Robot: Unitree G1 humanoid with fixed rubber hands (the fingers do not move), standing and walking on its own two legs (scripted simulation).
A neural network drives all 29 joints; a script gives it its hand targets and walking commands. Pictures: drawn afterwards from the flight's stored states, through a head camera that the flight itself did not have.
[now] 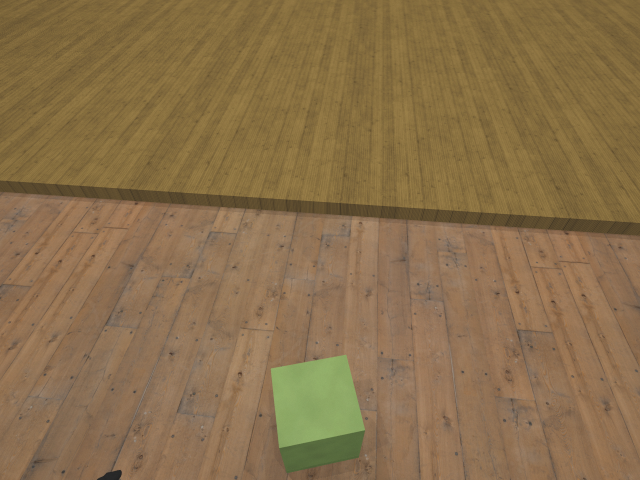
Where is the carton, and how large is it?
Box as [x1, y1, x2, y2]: [271, 355, 364, 472]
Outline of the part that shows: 346,355 271,368 279,448 287,472 358,457 364,427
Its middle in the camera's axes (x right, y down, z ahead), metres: -0.02 +0.49 +1.09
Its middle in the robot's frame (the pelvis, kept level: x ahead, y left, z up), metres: +0.43 +0.05 -0.66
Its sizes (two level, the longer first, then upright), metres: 0.210 0.200 0.250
